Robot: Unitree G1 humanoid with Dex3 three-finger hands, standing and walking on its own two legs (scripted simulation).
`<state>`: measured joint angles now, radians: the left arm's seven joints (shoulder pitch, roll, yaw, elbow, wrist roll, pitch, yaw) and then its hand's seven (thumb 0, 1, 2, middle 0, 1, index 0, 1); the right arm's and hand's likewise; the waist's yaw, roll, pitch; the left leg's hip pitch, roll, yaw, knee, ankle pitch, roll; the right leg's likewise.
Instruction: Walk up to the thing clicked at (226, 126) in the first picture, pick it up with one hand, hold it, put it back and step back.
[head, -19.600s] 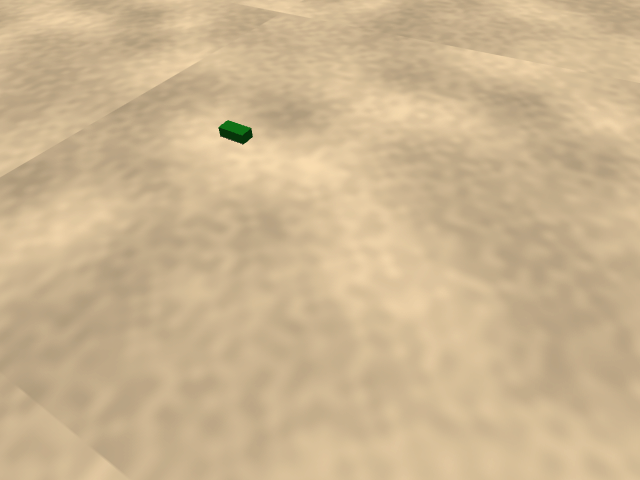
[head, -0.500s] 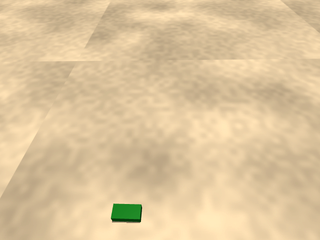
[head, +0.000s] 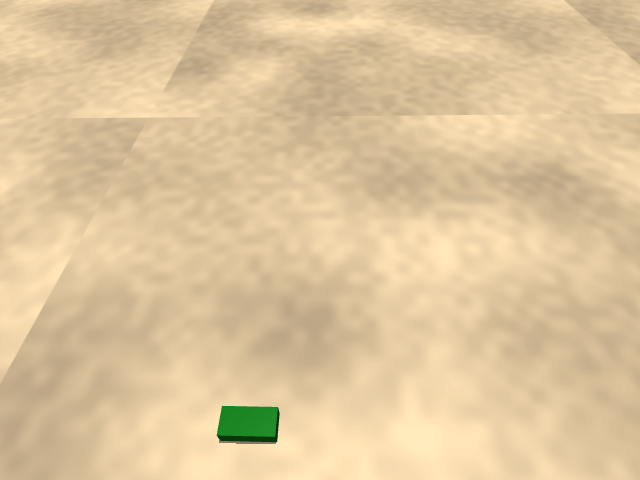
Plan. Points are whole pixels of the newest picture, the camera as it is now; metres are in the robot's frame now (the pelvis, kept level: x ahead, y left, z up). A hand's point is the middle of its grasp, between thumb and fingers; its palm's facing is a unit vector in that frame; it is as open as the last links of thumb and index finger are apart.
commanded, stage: stand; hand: left
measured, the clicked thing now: (249, 423) +0.42 +0.24 -0.76
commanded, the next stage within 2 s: none
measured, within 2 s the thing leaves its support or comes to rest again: neither
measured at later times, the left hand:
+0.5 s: hand out of the picture +0.07 +0.25 -0.16, palm faces -0.02 -0.94 -0.35, open 7.4 cm
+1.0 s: hand out of the picture +0.07 +0.25 -0.16, palm faces -0.02 -0.94 -0.35, open 7.4 cm
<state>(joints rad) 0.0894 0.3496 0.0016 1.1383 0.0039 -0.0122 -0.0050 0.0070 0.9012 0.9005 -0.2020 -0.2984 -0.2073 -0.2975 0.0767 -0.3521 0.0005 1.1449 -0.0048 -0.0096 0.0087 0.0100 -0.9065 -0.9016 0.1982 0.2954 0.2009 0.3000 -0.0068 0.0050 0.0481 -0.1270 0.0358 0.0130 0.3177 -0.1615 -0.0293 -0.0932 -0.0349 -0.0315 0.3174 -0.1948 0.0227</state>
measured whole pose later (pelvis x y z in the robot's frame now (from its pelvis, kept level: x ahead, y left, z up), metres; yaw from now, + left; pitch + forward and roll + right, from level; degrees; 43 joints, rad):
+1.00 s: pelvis +0.00 +0.00 +0.00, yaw +0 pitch -2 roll +0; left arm 0.12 0.36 0.00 1.13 0.01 -0.01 -0.01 0.01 0.90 0.90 -0.20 -0.30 -0.21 -0.30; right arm 0.11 -0.35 0.01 1.14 -0.01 -0.01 0.01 0.01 -0.91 -0.90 0.20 0.30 0.20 0.30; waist 0.00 0.01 0.04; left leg -0.13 0.04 0.01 0.32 -0.16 -0.04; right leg -0.09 -0.03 -0.03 0.32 -0.19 0.02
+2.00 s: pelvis +0.01 +0.00 +0.00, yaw +0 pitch -2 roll +0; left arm 0.12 0.35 0.00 1.12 0.01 -0.01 0.00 0.01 0.90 0.90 -0.20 -0.30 -0.21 -0.30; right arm 0.10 -0.35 0.01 1.13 -0.01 0.00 0.01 0.01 -0.91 -0.90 0.20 0.30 0.20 0.30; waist 0.00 0.01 0.05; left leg -0.12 0.04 0.02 0.32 -0.17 -0.04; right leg -0.08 -0.03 -0.03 0.32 -0.21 0.02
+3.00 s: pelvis -0.01 +0.01 -0.09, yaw -1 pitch +16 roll -2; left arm 0.19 0.30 0.14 0.60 0.25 0.15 0.01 0.00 -0.51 1.01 -0.08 -1.05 -0.07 -1.06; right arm 0.20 -0.23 -0.05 0.60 0.01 -0.08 0.00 0.01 -0.90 -0.90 0.20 0.30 0.20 0.30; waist -0.02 0.01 -0.10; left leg -0.88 0.05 -0.01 1.09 -0.50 -0.02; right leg -0.82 -0.03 -0.02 1.06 -0.52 0.03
